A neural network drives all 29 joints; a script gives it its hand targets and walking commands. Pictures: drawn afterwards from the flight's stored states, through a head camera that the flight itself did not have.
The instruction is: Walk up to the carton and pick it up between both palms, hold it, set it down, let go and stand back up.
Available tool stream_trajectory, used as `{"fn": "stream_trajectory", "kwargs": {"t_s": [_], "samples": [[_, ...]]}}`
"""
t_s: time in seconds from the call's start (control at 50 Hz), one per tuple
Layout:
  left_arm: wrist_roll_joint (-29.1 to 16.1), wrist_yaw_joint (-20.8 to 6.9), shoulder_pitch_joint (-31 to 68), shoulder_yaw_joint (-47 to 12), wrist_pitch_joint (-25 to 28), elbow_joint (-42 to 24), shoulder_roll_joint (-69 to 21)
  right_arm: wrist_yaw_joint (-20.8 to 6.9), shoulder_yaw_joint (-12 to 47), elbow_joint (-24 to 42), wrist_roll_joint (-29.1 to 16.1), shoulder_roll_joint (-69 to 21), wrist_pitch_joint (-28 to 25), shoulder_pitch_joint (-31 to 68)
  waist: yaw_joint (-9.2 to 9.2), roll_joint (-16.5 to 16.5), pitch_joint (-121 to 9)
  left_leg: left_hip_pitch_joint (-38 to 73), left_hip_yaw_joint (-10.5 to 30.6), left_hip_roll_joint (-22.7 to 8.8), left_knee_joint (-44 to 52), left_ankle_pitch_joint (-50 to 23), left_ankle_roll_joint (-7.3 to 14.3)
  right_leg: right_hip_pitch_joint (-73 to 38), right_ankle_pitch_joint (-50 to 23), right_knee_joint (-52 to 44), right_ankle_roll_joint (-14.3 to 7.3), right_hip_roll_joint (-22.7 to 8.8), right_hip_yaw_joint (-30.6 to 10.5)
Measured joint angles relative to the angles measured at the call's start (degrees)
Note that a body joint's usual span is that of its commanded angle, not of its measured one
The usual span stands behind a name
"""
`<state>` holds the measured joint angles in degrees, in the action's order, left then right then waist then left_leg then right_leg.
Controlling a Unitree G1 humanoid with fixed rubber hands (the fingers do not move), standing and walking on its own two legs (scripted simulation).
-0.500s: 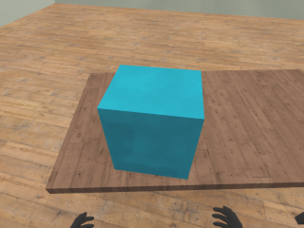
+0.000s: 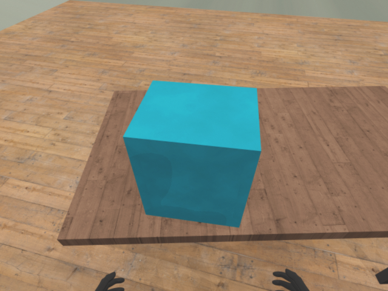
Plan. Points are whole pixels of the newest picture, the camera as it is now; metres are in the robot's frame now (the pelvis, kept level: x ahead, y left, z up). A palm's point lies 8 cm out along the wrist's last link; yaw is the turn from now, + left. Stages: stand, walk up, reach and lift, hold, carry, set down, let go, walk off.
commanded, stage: let go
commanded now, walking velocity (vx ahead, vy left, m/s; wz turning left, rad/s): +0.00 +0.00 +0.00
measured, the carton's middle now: (197, 156) +0.47 -0.01 +0.02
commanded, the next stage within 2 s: stand in 0.42 s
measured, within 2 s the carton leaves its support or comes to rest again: neither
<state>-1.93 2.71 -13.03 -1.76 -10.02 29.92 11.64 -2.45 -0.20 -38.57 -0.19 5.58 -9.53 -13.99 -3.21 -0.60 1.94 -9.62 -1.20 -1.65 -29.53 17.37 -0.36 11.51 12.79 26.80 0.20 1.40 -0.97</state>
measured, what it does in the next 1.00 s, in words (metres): stands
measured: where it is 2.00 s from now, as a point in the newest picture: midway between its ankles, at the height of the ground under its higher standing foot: outside the picture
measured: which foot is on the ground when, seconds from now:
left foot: down 0.00-1.00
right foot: down 0.00-1.00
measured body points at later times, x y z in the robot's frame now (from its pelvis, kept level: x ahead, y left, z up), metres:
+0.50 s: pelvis +0.00 +0.00 +0.00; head +0.00 +0.01 +0.45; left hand +0.16 +0.22 -0.10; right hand +0.13 -0.21 -0.10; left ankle -0.01 +0.12 -0.74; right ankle +0.02 -0.12 -0.74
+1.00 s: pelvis +0.00 +0.00 +0.00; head +0.01 +0.01 +0.45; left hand +0.13 +0.26 -0.12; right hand +0.09 -0.26 -0.12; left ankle -0.01 +0.12 -0.74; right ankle +0.02 -0.12 -0.74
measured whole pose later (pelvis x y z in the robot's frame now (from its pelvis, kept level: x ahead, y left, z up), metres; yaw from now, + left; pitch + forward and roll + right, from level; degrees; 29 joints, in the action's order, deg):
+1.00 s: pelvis +0.00 +0.00 +0.00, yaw +0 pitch -2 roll -1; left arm 0.5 -0.8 -13.8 -0.6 -1.1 41.9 17.4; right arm -0.3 -0.2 -45.8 1.2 13.6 -1.3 -14.0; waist -3.2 -0.6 2.2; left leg -9.6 -1.2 -1.4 -29.5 17.7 0.0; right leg 11.5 13.1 26.8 0.1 1.1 -0.9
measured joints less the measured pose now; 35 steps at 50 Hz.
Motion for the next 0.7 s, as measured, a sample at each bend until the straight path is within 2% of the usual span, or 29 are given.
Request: {"fn": "stream_trajectory", "kwargs": {"t_s": [0.46, 0.58, 0.7], "samples": [[0.0, 0.0, 0.0, 0.7, 0.0, 0.0, 0.0, 0.0, 0.0, 0.0, 0.4, 0.0, -0.2, 0.0, 0.0, 0.0, 0.3, 0.0, 0.0, 0.0, 0.0, 0.0, 0.0, 0.0, 0.0, 0.0, -0.1, 0.0, 0.0], [1.9, -2.3, -0.1, 0.8, 5.9, 3.3, 1.8, 1.7, 0.0, -1.3, 1.4, 2.6, 5.4, 0.0, 0.0, 0.0, 0.3, 0.0, 0.0, 0.1, 0.0, 0.1, 0.2, 0.0, 0.1, 0.0, -0.1, -0.1, 0.0], [2.4, -3.4, -0.5, 1.1, 8.3, 6.4, 4.2, 2.2, 0.0, -4.2, 1.4, 6.5, 7.9, 0.0, 0.0, 0.0, 0.3, 0.0, 0.0, 0.1, 0.0, 0.2, 0.3, 0.0, 0.2, 0.0, -0.1, -0.1, 0.0]]}}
